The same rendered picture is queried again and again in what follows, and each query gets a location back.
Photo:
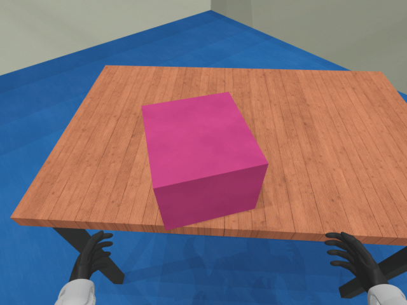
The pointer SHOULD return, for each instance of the right robot hand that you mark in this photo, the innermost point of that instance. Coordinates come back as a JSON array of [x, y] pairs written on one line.
[[361, 263]]

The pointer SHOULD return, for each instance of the right robot forearm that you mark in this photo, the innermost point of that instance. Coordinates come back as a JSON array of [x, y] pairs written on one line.
[[386, 294]]

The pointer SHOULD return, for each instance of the table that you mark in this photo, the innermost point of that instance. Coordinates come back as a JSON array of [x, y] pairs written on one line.
[[335, 143]]

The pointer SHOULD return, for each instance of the left robot forearm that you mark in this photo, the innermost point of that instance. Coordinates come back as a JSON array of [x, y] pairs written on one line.
[[77, 292]]

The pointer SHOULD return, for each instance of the left robot hand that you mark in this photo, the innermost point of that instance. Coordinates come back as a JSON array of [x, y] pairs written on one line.
[[83, 267]]

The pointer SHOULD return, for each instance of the carton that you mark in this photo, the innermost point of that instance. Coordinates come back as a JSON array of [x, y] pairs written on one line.
[[205, 163]]

